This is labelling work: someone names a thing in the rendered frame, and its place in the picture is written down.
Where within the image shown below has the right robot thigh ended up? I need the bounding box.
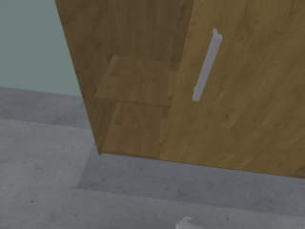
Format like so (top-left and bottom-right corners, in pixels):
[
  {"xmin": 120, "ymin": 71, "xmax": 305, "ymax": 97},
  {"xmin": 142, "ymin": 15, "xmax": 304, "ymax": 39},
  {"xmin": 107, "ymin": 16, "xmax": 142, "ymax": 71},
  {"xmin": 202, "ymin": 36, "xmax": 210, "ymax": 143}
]
[{"xmin": 175, "ymin": 219, "xmax": 204, "ymax": 229}]

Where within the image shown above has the handle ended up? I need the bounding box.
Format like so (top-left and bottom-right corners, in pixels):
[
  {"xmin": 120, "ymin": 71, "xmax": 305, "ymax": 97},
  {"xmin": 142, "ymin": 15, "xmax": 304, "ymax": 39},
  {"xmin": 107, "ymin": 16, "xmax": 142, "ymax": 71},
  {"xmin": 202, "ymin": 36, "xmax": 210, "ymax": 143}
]
[{"xmin": 193, "ymin": 29, "xmax": 223, "ymax": 101}]

